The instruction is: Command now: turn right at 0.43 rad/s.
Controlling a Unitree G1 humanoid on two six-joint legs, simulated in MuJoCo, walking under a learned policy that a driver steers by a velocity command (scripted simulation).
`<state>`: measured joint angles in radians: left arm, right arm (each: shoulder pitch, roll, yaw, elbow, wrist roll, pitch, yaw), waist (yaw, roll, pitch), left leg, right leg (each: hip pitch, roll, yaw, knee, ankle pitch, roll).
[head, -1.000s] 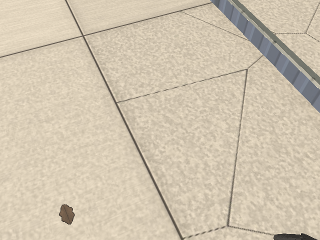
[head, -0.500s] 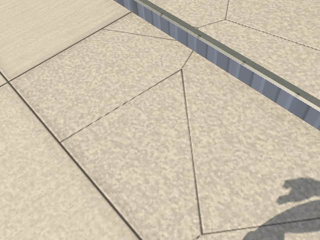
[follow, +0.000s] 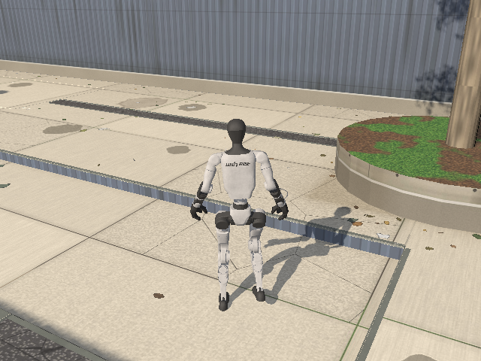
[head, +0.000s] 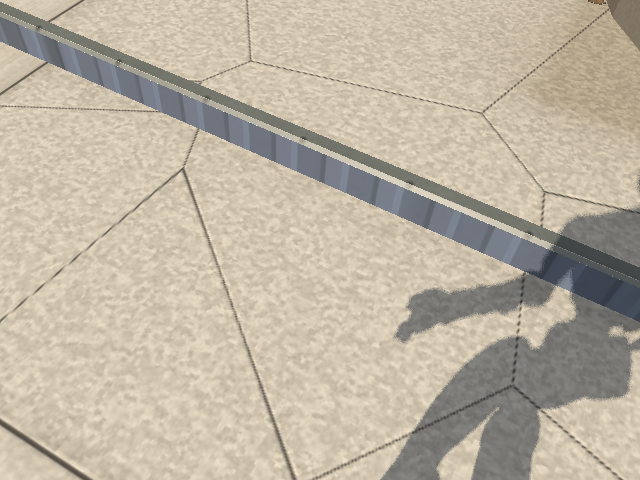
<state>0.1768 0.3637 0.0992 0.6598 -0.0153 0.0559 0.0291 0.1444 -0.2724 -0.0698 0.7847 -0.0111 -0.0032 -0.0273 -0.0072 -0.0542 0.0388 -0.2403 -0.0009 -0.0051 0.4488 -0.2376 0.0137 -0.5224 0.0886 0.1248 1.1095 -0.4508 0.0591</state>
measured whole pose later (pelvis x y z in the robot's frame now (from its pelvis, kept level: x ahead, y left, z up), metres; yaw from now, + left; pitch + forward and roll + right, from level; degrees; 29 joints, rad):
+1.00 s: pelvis +0.01 -0.04 +0.00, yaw -4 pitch -2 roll +0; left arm 0.21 0.25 0.03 0.88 0.01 0.01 0.02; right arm 0.19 -0.27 -0.03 1.04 0.00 0.00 -0.04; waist -0.02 0.00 0.03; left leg -0.16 0.06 0.01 0.46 -0.27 -0.06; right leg -0.18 0.03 0.03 0.49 -0.28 -0.02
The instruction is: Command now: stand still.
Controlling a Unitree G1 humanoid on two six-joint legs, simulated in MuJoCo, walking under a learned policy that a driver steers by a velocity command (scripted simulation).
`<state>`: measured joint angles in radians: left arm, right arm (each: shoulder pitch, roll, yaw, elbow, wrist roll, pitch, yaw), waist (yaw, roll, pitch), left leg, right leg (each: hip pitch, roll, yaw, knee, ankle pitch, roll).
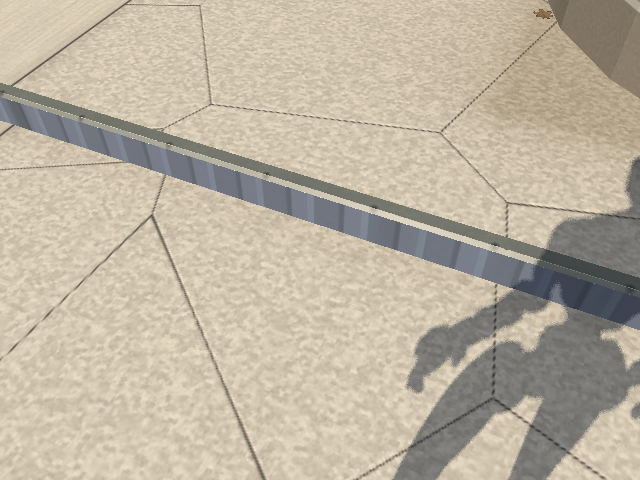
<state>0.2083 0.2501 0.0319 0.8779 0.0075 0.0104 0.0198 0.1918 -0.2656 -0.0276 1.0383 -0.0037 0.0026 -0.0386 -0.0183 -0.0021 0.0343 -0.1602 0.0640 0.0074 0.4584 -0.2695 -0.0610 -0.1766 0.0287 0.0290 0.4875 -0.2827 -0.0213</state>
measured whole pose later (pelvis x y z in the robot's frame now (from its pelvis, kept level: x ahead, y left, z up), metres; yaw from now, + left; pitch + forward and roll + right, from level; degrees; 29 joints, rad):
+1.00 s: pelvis +0.09 +0.05 +0.01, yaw +1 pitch +1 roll -1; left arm 0.17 0.26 0.05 0.98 -0.03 -0.09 -0.01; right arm 0.50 -0.18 -0.01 1.09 0.00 -0.10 0.01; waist -0.05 -0.03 -0.01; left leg -0.01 -0.01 0.04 0.28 -0.29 0.04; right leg -0.56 -0.06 -0.02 1.04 -0.22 -0.05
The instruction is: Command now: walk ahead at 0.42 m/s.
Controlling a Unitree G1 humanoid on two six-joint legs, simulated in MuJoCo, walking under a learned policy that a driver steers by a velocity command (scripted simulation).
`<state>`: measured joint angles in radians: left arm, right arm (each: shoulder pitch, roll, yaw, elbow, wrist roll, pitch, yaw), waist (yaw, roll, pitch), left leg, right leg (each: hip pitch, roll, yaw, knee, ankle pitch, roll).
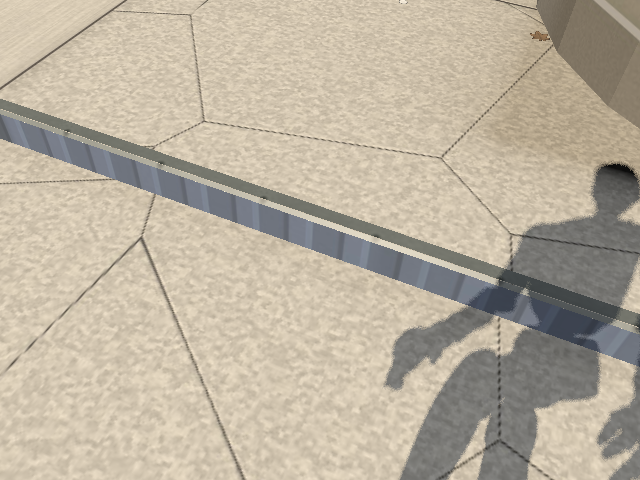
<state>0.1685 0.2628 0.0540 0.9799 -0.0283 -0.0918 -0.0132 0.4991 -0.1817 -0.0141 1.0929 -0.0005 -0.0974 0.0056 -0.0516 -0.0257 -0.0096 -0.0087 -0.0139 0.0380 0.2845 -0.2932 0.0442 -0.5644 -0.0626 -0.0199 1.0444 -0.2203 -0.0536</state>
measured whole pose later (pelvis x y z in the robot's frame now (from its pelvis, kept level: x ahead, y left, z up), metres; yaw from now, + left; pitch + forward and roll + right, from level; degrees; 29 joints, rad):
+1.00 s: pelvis +0.45 +0.01 -0.01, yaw +21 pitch +4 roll -2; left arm 0.06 0.30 0.06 0.86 0.01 -0.03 0.03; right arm 0.20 -0.27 -0.08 0.70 0.00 -0.03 -0.01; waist -0.02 -0.01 0.04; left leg -0.40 -0.10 -0.07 0.42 -0.08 0.10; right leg -0.55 -0.04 0.09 0.93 -0.33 0.04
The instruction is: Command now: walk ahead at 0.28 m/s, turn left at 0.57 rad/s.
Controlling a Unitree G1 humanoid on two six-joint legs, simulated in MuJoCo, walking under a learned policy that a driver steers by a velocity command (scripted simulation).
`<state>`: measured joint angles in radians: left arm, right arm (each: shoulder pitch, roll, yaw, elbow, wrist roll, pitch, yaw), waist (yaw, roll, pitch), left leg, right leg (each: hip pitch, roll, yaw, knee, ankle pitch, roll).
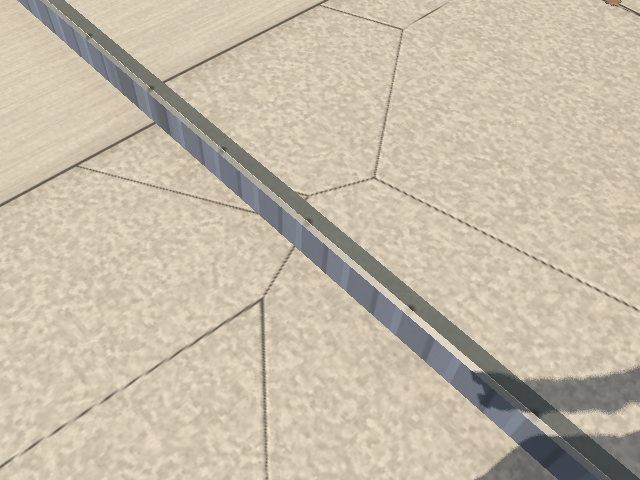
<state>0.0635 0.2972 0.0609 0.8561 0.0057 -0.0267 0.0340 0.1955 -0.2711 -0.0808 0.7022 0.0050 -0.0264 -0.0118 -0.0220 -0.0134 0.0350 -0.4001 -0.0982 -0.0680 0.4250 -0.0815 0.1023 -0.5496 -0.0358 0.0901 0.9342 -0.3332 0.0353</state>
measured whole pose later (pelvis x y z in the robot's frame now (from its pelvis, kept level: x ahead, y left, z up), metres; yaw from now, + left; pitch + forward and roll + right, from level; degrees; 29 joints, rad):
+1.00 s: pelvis +0.40 +0.10 +0.01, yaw +16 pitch +1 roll +2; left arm 0.21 0.31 0.07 0.83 -0.03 -0.05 0.00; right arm 0.31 -0.25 -0.07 0.76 -0.02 -0.10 0.02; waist -0.02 -0.05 0.02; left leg -0.10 -0.05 0.14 0.27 -0.20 0.05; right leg -0.70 -0.12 0.07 1.07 -0.15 0.01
